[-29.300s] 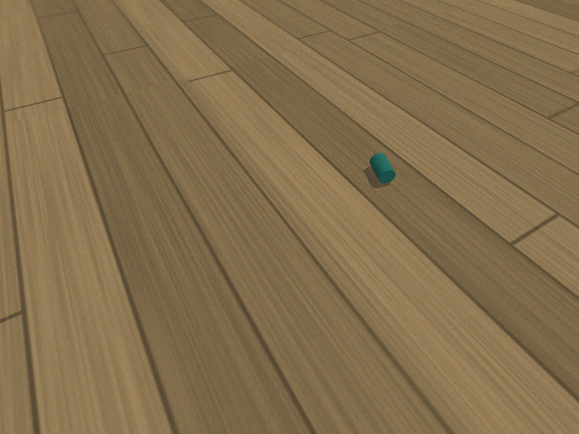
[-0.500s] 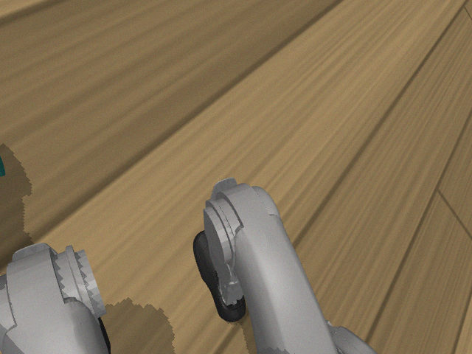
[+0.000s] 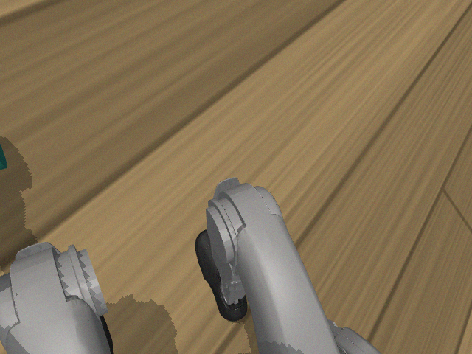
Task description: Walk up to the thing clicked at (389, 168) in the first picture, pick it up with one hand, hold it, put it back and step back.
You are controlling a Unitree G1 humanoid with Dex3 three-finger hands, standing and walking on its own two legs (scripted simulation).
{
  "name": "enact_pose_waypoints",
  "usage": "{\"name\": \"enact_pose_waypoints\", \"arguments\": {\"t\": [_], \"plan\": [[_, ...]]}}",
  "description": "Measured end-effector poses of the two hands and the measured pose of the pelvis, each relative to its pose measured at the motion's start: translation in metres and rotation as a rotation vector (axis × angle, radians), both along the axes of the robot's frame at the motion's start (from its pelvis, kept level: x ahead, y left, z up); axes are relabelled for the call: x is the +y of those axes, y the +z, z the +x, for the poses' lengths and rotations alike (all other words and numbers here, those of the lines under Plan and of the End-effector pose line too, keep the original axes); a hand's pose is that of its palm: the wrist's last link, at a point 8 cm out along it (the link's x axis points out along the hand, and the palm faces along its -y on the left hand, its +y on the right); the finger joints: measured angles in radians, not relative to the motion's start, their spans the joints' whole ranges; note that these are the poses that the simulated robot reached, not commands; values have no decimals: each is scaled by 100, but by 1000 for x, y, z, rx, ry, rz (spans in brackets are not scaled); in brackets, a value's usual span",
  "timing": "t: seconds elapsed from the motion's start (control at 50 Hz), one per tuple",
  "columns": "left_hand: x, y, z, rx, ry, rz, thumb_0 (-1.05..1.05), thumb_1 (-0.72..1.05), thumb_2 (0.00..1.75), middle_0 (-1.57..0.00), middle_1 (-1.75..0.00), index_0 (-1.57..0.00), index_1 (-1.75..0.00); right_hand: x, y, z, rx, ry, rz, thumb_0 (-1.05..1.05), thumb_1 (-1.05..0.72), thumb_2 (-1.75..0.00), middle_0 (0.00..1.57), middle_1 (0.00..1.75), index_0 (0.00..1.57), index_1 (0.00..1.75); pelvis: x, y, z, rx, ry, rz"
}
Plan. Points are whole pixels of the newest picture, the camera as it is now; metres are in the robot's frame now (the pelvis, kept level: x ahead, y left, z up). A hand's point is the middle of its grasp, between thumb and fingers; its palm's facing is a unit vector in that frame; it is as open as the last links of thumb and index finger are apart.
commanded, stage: open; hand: left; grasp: from above
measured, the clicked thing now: out of the picture +0.47 +0.29 -0.26
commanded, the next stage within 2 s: withdraw in 0.08 s
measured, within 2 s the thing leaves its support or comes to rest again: rests again in 1.10 s
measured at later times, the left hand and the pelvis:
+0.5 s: hand out of the picture +0.48 +0.32 -0.15, palm faces -0.25 -0.08 -0.96, open 13.3 cm; pelvis +0.01 +0.00 +0.01, yaw +1 degrees
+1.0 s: hand out of the picture +0.43 +0.29 -0.10, palm faces -0.47 -0.08 -0.88, open 13.1 cm; pelvis -0.01 -0.02 +0.05, yaw +7 degrees
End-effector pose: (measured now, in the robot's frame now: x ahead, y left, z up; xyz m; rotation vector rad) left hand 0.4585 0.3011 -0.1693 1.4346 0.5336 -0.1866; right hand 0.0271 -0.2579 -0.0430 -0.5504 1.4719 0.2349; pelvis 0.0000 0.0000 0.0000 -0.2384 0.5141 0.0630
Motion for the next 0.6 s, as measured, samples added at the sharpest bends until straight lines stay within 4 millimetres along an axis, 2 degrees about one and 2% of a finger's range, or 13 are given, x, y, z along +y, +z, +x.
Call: {"name": "enact_pose_waypoints", "arguments": {"t": [0.24,0.34,0.44,0.52,0.6], "plan": [[-3,-1,0,-13,-44,-13,0,-28,89,-28,-88,-27,-88,-1,3,-2,3,2,-27,0,-90,-91,20,30,20,30,0,0,-2,-6,-2,-1],[1,10,7,-73,-33,-4,0,-34,89,-25,-89,-24,-89,-2,4,0,-1,-9,-26,0,-91,-91,20,30,20,30,0,2,0,4,0,1],[9,44,16,-168,-12,40,0,-37,89,-23,-88,-23,-89,-4,1,8,-20,-59,-1,0,-91,-91,20,30,20,30,0,7,6,41,5,10],[19,88,16,-194,20,88,0,-38,89,-23,-87,-22,-88,-6,-4,24,-56,-120,33,0,-91,-91,20,30,20,30,-1,18,10,86,15,23],[27,136,7,-140,44,137,0,-37,89,-24,-85,-22,-87,-7,-7,46,-100,-157,72,0,-91,-91,20,30,20,30,-1,37,8,104,33,51]]}}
